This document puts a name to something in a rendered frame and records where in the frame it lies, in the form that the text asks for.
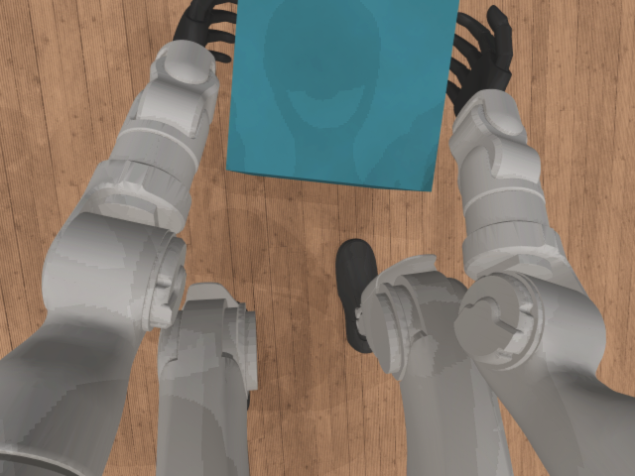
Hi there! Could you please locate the right robot forearm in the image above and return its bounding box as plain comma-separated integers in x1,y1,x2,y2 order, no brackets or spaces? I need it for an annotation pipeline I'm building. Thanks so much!
448,89,590,299

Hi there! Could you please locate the right robot foot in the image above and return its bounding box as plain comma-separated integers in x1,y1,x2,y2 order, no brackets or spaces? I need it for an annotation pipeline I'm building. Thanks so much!
335,239,378,354

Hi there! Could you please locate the robot right upper arm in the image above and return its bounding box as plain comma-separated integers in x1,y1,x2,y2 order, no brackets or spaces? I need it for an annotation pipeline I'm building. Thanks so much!
453,270,635,476

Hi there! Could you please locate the robot left hand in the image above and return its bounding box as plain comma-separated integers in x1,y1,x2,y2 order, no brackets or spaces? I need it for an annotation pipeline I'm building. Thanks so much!
173,0,238,63

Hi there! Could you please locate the left robot forearm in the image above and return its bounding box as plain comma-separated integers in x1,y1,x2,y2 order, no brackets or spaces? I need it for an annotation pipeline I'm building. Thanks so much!
42,40,219,308

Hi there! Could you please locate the robot right thigh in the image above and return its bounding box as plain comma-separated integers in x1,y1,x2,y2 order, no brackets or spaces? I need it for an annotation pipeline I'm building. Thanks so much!
370,271,514,476

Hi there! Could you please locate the robot left upper arm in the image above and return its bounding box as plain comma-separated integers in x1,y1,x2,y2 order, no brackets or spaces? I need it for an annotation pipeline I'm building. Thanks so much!
0,212,187,476

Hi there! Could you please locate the robot right hand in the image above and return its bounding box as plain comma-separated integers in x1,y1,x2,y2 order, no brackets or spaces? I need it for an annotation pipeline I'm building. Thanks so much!
446,5,513,117

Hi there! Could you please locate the carton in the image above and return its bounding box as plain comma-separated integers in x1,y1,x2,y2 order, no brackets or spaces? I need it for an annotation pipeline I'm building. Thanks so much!
226,0,459,192

